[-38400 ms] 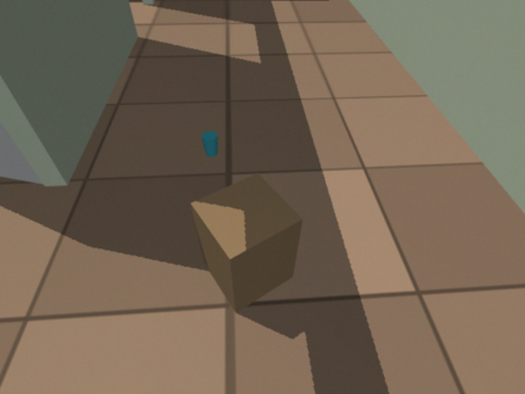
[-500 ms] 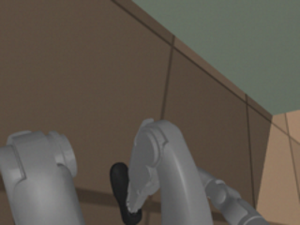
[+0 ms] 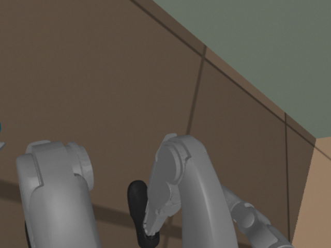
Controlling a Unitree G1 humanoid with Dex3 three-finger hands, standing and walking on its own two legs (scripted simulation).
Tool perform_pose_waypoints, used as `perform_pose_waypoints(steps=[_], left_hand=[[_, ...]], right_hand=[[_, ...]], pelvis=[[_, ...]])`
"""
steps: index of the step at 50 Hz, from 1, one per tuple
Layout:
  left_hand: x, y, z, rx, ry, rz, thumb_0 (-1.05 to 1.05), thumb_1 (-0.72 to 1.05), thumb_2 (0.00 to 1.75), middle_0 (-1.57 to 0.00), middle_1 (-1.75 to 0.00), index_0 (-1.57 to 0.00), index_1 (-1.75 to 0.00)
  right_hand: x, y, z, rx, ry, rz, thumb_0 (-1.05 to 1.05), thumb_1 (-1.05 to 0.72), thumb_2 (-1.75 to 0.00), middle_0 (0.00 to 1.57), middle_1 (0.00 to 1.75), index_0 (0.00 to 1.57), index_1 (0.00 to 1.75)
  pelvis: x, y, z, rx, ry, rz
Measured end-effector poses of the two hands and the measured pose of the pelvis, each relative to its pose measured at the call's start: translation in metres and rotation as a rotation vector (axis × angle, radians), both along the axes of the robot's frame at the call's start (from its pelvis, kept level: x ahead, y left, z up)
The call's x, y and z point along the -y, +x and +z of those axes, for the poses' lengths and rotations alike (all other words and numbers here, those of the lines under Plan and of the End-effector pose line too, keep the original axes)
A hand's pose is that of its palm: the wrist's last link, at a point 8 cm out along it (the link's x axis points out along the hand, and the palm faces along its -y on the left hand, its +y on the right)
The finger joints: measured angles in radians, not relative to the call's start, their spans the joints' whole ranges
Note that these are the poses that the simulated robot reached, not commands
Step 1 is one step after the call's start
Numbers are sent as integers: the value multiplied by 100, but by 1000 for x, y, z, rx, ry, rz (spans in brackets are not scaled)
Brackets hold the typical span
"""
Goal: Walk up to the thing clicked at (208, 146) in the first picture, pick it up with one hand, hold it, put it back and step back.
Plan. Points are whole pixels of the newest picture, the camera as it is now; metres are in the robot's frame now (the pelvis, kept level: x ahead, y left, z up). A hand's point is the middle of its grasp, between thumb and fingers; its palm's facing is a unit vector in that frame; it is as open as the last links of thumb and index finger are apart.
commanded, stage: settle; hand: left
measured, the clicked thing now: out of the picture +0.36 +0.31 -0.20
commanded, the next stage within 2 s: lift in 1.52 s
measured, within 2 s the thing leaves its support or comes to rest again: neither
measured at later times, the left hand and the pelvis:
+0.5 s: hand out of the picture +0.33 +0.33 -0.05, palm faces +0.44 -0.90 -0.04, open 11.6 cm; pelvis +0.01 -0.01 +0.03, yaw +5 degrees
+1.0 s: hand out of the picture +0.35 +0.32 +0.01, palm faces +0.44 -0.90 -0.04, open 11.7 cm; pelvis +0.02 -0.02 +0.06, yaw +9 degrees
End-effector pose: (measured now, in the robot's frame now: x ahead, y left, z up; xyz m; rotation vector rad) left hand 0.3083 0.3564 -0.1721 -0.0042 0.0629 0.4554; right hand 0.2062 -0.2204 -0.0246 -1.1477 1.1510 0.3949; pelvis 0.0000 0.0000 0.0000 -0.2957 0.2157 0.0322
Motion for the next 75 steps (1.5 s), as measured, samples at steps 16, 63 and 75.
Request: perform_pose_waypoints(steps=[16, 63, 75], left_hand=[[-17, -18, 95, 36, 35, 9, -3, -53, 98, -69, -96, -62, -98], [-9, -13, 205, -30, 31, 14, -3, -61, 106, -70, -100, -63, -102], [-12, -8, 217, -24, 22, 17, -3, -61, 106, -70, -100, -63, -102]], right_hand=[[-1, 21, -6, 125, 208, -152, 1, -91, -90, 21, 30, 21, 30], [23, 24, -11, 157, 372, -440, 1, -92, -91, 21, 30, 21, 30], [18, 16, -1, 161, 382, -451, 1, -92, -91, 21, 30, 21, 30]], pelvis=[[5, 0, 19, -116, 53, 38], [21, 16, 73, -328, 158, 101], [19, 15, 83, -335, 155, 107]])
